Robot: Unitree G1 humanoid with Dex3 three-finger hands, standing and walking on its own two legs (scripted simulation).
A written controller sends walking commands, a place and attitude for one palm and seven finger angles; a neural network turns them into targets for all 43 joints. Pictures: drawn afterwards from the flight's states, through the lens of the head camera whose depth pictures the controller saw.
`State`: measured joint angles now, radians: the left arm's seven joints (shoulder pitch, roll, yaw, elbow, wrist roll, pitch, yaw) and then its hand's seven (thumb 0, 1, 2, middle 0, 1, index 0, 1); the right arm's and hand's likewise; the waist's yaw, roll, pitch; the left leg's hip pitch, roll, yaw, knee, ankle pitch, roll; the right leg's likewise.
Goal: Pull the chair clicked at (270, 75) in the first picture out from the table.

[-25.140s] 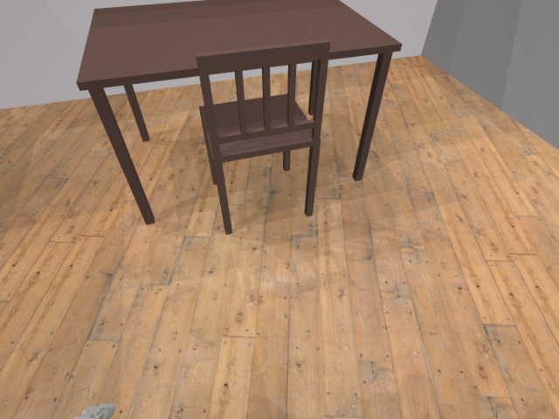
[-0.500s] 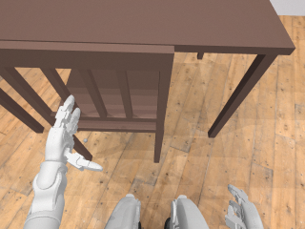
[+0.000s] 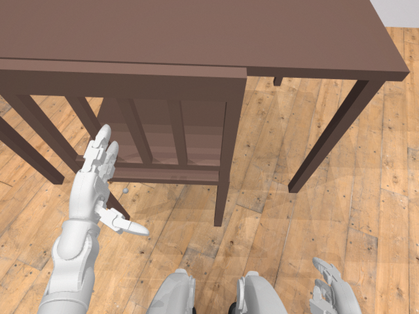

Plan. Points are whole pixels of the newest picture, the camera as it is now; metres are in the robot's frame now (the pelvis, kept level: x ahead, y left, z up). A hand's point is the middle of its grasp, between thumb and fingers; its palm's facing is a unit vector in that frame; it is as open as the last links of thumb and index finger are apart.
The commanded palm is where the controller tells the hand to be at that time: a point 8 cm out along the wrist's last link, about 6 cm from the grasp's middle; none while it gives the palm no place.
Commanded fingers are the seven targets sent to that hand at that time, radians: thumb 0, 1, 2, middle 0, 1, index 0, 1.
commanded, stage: aim the fingers beside a spindle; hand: left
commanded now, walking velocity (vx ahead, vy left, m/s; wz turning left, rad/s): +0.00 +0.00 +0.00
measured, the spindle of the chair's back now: (137, 132) +0.47 +0.19 +0.01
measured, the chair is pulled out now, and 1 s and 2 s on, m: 0.00 0.00 0.00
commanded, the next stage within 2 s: push the fingers through the gap in 1.68 s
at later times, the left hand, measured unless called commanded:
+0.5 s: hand (142, 198) +0.32 +0.15 +0.01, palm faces -0.02 -1.00 -0.04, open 16.9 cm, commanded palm +0.29 +0.22 +0.03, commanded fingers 0.00 -0.50 0.30 -0.06 -0.08 -0.06 -0.08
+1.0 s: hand (120, 181) +0.33 +0.18 +0.05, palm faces +0.07 -0.99 -0.10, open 16.9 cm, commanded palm +0.29 +0.23 +0.03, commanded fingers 0.00 -0.50 0.30 -0.06 -0.08 -0.06 -0.08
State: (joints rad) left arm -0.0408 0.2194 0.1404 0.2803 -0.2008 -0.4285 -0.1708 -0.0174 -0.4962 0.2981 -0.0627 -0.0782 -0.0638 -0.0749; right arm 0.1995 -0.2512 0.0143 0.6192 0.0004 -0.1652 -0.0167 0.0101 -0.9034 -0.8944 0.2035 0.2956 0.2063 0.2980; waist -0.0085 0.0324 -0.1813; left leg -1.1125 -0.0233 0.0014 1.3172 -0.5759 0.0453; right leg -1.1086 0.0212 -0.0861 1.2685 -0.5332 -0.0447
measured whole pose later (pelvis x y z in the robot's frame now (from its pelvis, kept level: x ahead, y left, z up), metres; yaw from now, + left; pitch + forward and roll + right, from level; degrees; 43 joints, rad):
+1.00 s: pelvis +0.00 -0.02 +0.00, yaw +0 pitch +21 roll -1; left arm -0.10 0.26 0.22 0.33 -0.20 -0.47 -0.16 -0.02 -0.49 0.30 -0.07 -0.08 -0.07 -0.08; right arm 0.18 -0.25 0.01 0.63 0.00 -0.18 -0.02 0.01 -0.90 -0.89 0.20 0.30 0.21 0.30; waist -0.02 0.02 -0.18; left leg -1.12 -0.02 0.00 1.33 -0.57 0.02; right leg -1.13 0.03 -0.09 1.29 -0.54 -0.07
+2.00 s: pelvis -0.01 -0.01 -0.01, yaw +0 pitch +22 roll -2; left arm -0.19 0.25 0.18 0.40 -0.17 -0.47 -0.14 -0.02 -0.50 0.30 -0.06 -0.08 -0.07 -0.08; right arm 0.17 -0.25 0.02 0.64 -0.01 -0.17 -0.01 0.01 -0.90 -0.89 0.20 0.30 0.21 0.30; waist -0.02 0.03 -0.18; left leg -1.17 -0.02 -0.01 1.36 -0.58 0.03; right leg -1.17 0.02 -0.09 1.32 -0.54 -0.06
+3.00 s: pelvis -0.01 +0.00 -0.01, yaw -1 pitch +25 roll -2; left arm -0.60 0.34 0.30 0.89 -0.12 -0.48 -0.16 -0.02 -0.50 0.30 -0.06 -0.08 -0.07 -0.08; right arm 0.25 -0.26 0.02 0.68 -0.01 -0.11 0.00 0.01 -0.90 -0.89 0.20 0.30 0.21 0.30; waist -0.09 0.03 -0.17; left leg -1.20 -0.02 0.01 1.33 -0.56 0.04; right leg -1.21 0.03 -0.08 1.29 -0.51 -0.05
